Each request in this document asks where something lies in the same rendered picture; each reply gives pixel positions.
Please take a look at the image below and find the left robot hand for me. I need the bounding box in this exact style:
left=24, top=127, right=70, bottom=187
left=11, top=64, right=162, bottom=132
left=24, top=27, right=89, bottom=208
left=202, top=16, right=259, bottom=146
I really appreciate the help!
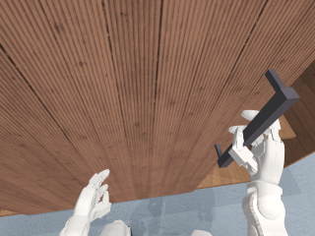
left=72, top=169, right=111, bottom=222

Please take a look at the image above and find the left robot thigh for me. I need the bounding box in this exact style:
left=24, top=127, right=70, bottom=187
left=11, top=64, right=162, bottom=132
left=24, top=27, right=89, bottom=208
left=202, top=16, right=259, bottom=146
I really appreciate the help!
left=98, top=221, right=131, bottom=236

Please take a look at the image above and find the right robot hand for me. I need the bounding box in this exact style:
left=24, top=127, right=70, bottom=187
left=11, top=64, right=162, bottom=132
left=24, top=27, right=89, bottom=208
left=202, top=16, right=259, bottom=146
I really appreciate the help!
left=228, top=110, right=284, bottom=185

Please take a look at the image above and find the handle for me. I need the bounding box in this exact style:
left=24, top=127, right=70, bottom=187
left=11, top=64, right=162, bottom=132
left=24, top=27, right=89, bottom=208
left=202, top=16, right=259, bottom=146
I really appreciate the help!
left=215, top=69, right=300, bottom=168

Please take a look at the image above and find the robot right forearm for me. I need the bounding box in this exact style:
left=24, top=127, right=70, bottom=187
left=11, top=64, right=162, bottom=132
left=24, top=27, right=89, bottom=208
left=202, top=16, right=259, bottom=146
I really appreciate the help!
left=242, top=180, right=288, bottom=236

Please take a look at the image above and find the robot left forearm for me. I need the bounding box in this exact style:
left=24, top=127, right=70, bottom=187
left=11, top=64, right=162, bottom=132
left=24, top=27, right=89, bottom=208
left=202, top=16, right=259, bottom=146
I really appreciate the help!
left=59, top=215, right=91, bottom=236

